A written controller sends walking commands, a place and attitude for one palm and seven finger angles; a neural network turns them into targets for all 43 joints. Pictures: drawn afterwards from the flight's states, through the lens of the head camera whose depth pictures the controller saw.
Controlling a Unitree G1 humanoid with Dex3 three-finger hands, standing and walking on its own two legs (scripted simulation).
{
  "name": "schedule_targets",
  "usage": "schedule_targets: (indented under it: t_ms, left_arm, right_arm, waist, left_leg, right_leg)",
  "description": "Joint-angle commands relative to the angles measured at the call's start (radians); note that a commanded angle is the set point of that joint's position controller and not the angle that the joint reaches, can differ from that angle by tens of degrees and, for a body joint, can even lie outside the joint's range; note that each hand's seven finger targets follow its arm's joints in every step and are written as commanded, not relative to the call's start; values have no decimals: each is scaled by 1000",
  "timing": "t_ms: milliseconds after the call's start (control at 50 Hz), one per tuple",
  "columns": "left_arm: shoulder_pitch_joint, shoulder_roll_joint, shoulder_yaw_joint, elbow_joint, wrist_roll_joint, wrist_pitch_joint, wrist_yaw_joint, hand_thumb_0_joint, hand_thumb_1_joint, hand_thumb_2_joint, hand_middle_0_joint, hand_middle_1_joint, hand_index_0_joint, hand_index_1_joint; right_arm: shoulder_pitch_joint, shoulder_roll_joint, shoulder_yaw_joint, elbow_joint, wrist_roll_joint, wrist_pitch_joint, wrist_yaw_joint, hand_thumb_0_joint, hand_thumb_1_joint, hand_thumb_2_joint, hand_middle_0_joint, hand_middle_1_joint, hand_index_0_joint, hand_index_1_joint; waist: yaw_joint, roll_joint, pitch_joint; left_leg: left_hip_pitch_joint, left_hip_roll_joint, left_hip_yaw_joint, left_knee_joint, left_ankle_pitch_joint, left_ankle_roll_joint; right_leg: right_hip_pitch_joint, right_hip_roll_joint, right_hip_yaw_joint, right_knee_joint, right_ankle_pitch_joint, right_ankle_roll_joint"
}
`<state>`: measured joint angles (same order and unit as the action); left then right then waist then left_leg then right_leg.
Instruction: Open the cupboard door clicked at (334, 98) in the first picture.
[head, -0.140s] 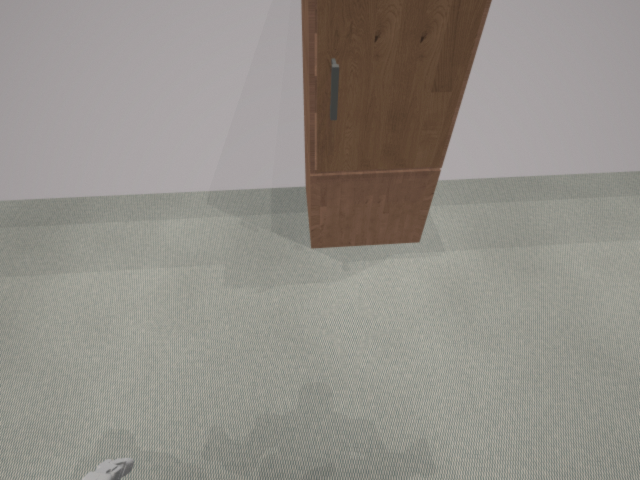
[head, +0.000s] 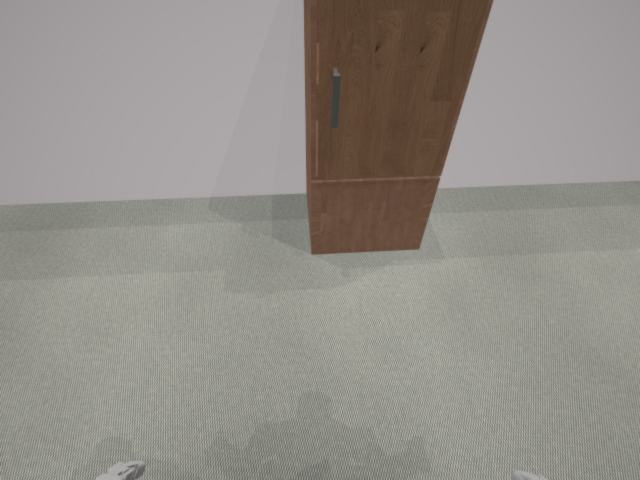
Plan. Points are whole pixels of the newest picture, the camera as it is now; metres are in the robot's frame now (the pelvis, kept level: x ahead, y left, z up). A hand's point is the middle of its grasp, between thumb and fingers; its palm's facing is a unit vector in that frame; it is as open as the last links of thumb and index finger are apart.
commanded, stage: stand and wait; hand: left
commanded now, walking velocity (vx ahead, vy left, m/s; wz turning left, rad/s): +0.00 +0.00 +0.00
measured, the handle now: (334, 98) +1.09 +0.02 -0.04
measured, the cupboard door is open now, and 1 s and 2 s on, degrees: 0 0 0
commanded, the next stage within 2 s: look at it before walking up in 0.68 s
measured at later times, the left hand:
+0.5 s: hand out of the picture +0.04 +0.24 -0.15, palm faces -0.02 -0.94 -0.33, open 7.4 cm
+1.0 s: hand out of the picture +0.04 +0.23 -0.15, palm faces -0.03 -0.95 -0.32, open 7.4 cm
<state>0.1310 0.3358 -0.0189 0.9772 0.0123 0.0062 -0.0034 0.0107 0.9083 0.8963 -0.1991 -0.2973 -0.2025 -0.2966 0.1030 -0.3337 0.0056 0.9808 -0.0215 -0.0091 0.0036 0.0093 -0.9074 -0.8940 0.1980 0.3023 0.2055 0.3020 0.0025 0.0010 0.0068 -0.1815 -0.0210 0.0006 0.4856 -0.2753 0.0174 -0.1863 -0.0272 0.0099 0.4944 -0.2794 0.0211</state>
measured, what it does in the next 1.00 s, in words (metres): stands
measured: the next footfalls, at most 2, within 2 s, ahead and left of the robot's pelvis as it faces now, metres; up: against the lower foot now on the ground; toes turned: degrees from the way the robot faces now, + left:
none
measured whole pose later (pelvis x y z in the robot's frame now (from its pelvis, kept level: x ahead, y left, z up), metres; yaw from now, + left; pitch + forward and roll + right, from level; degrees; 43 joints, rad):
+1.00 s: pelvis -0.03 -0.01 +0.01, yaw +0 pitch -2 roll +0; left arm 0.16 0.33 -0.01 1.09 0.02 0.00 -0.01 0.01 0.91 0.90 -0.20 -0.30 -0.20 -0.30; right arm 0.14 -0.33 0.00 1.12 -0.01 -0.01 0.01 0.01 -0.91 -0.89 0.20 0.30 0.21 0.30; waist 0.00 0.00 0.03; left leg -0.16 0.00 -0.01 0.38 -0.18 0.00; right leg -0.17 -0.01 0.00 0.39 -0.18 0.01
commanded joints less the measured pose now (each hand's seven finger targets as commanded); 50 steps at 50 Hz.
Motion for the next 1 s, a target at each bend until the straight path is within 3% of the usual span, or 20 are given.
schedule_targets:
  t_ms: [0, 680, 980]
  left_arm:
    - [-41, 210, 53, -57, -1, -26, 17, 0, 900, 900, -200, -300, -200, -300]
    - [-14, 205, 51, 48, 0, -28, 14, 0, 900, 900, -200, -300, -200, -300]
    - [-11, 204, 51, 51, 1, -32, 14, 0, 900, 900, -200, -300, -200, -300]
  right_arm:
    - [-50, -205, -50, -52, 6, -25, -15, 0, -900, -900, 200, 300, 200, 300]
    - [-15, -208, -43, 70, 12, -23, -11, 0, -900, -900, 200, 300, 200, 300]
    - [-15, -206, -43, 72, 13, -24, -11, 0, -900, -900, 200, 300, 200, 300]
  waist:
    - [-2, -15, -62]
    - [2, -1, -5]
    - [1, -5, -10]
  left_leg:
    - [12, 119, -96, -95, 251, 26]
    - [-8, 127, -121, -189, 74, 13]
    - [9, 129, -117, -185, 103, 10]
  right_leg:
    - [30, -89, 66, -77, 220, -51]
    - [13, -91, 94, -185, 37, -46]
    - [6, -91, 101, -192, 66, -47]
